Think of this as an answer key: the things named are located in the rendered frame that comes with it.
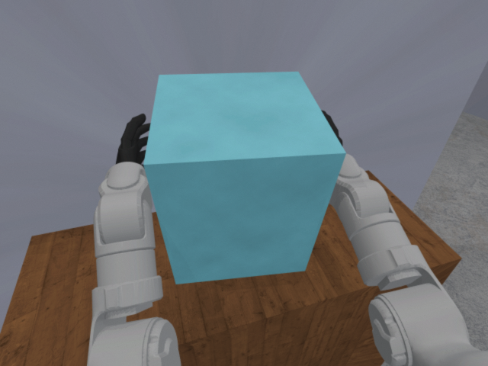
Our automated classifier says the right robot forearm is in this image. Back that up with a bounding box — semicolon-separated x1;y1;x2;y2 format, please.
329;153;470;341

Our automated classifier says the right robot upper arm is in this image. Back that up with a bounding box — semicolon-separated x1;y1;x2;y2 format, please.
368;283;488;366

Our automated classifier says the robot left hand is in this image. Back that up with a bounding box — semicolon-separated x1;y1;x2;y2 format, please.
116;114;151;167

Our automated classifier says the robot right hand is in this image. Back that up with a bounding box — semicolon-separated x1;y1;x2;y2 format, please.
321;110;342;144

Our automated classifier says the left robot forearm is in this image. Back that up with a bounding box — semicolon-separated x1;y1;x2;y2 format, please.
87;162;163;366

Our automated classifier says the left robot upper arm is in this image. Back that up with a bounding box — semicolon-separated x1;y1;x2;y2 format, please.
88;317;181;366

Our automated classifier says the carton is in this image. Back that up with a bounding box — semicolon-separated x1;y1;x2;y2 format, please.
143;72;346;284

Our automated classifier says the pedestal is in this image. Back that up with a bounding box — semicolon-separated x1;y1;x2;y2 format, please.
0;170;462;366

